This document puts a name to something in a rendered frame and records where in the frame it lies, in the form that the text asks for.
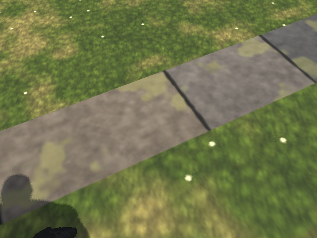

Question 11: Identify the left robot hand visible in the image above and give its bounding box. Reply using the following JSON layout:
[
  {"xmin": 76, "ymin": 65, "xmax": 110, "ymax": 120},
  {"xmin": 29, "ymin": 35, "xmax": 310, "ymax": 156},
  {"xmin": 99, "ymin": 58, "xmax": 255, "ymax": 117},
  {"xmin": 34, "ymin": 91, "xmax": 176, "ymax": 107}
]
[{"xmin": 33, "ymin": 227, "xmax": 77, "ymax": 238}]

